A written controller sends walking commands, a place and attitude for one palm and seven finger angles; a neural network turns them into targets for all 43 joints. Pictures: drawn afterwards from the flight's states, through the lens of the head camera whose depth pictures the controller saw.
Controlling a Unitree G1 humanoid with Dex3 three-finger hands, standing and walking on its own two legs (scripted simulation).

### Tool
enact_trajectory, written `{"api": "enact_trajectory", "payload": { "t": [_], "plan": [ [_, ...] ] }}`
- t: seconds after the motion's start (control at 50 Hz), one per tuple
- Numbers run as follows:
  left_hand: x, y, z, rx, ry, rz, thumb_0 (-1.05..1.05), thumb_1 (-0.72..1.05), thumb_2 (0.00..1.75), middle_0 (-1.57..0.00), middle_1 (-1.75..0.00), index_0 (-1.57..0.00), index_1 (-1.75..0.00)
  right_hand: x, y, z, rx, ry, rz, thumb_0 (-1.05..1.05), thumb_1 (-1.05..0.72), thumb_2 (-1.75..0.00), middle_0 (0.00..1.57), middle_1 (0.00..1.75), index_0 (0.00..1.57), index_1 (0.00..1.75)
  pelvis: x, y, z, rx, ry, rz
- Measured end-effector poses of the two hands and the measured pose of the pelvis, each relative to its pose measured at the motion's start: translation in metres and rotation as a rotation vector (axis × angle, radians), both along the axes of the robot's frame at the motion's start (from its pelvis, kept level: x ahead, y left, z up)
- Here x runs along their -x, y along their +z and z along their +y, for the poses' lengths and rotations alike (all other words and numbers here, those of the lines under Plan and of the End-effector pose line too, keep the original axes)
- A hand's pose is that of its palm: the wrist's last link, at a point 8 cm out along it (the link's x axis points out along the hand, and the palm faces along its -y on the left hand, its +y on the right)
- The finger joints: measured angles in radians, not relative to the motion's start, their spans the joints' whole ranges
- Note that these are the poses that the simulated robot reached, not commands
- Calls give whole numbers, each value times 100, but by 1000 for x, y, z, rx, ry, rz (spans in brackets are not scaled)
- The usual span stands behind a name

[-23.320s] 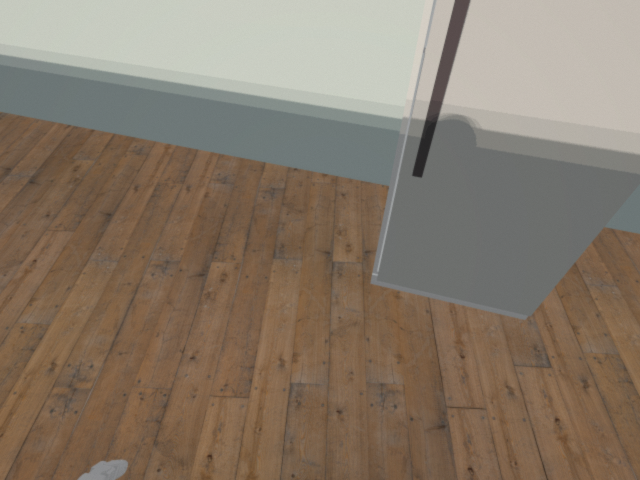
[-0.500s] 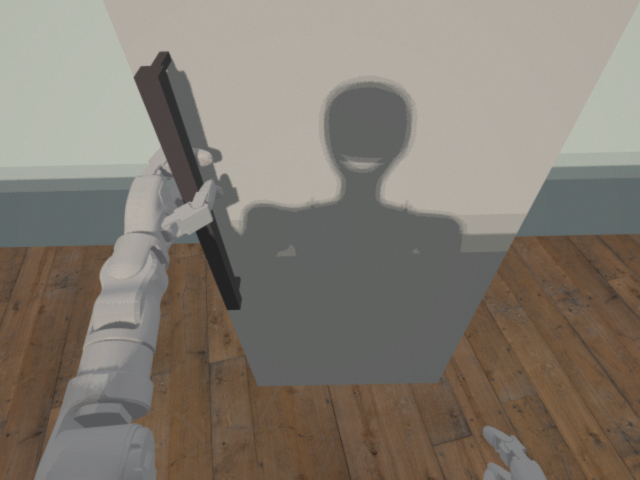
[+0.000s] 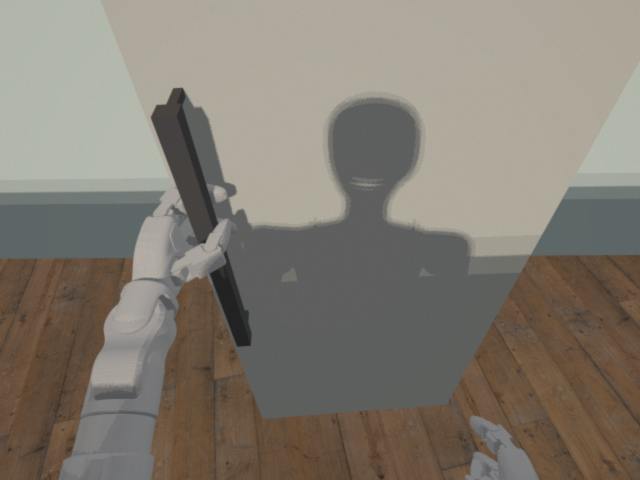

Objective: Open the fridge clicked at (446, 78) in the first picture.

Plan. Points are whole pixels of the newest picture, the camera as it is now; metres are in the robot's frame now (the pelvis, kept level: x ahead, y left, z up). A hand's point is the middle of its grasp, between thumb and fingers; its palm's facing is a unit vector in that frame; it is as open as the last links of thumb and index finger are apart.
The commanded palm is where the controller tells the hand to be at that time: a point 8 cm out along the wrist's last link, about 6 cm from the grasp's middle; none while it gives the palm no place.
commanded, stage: walk backward, drawing the door open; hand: left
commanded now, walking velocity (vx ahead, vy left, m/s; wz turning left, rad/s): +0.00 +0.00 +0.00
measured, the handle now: (219, 248) +0.40 +0.17 +0.08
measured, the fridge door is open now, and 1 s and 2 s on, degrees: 5 35 67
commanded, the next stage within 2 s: none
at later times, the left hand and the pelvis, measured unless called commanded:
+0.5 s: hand (230, 338) +0.23 +0.10 +0.14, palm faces +0.09 -0.98 -0.16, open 6.9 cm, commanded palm +0.19 +0.15 +0.15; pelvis -0.05 -0.02 +0.00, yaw +6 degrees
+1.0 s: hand (306, 464) +0.12 +0.02 +0.14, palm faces +0.30 -0.93 -0.20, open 7.0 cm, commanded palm +0.08 +0.06 +0.15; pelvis -0.11 -0.16 +0.00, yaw +22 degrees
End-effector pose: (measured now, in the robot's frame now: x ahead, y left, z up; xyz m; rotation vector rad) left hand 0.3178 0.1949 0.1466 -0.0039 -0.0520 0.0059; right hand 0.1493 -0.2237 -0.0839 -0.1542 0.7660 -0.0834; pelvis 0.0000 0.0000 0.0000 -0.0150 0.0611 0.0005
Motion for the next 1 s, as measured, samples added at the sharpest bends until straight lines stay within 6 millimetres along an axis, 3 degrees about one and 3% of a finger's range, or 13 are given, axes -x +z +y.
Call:
{"api": "enact_trajectory", "payload": {
  "t": [0.08,0.14,0.26,0.42,0.64,0.74,0.8,0.92,1.0],
  "plan": [
    [30,2,-6,-35,-21,-20,1,69,72,-32,-137,-27,-133,-12,3,4,9,19,-18,2,-91,-90,20,30,20,30,-2,-1,2,8,13,-17],
    [44,5,-8,-136,-21,-85,1,63,72,-35,-137,-28,-134,-20,5,8,51,42,-25,2,-91,-90,20,30,20,30,5,-2,2,13,45,-26],
    [69,3,-17,-160,-5,-135,0,60,73,-41,-139,-28,-134,-22,8,16,71,56,-23,1,-91,-90,20,30,20,30,21,-2,6,-6,49,-33],
    [99,2,-32,-175,48,-142,-1,60,74,-44,-140,-26,-135,-4,1,24,5,87,-24,1,-90,-90,20,30,20,30,34,-4,-10,-34,56,-54],
    [150,-1,-61,-142,45,-176,-1,62,72,-45,-140,-23,-133,43,-10,-5,51,97,28,2,-90,-90,20,30,20,30,78,-9,-34,-36,128,-53],
    [173,2,-76,-173,79,-147,-2,61,71,-46,-138,-24,-134,65,-6,-18,36,134,76,2,-91,-90,20,30,20,30,88,3,-60,-19,206,-47],
    [186,2,-87,-184,120,-143,-2,60,73,-45,-138,-24,-134,67,-8,-30,18,181,90,2,-90,-90,20,30,20,30,92,5,-82,-15,236,-40],
    [211,2,-111,-225,238,-139,-4,58,76,-47,-138,-22,-137,49,-20,-65,-24,240,62,2,-90,-90,20,30,21,30,102,-2,-133,-18,289,-40],
    [230,3,-129,-227,290,-118,-4,59,75,-46,-136,-22,-138,34,-15,-92,27,279,38,2,-90,-90,20,30,20,30,107,-1,-162,-34,388,-44]
  ]
}}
